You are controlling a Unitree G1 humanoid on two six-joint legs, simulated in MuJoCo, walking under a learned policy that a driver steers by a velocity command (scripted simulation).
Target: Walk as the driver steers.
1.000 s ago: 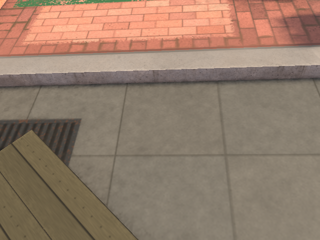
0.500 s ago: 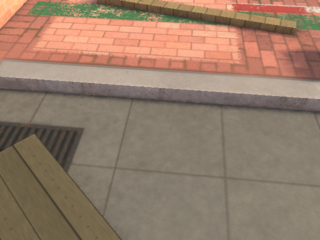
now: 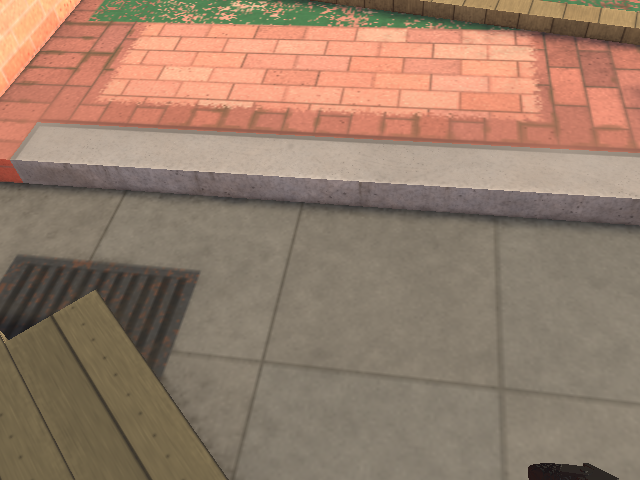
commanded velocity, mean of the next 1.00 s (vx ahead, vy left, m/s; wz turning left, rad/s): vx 0.49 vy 0.00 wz -0.35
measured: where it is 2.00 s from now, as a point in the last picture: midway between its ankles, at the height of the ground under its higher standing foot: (471, 295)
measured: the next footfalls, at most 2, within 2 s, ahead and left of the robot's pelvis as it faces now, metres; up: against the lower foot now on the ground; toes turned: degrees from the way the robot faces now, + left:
left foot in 0.14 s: +0.26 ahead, +0.15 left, +0.00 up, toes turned +3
right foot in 0.62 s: +0.54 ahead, -0.11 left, -0.14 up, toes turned -13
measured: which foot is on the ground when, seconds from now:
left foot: up 0.00-0.12, down 0.14-0.64, up 0.66-1.00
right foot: down 0.00-0.16, up 0.18-0.60, down 0.62-1.00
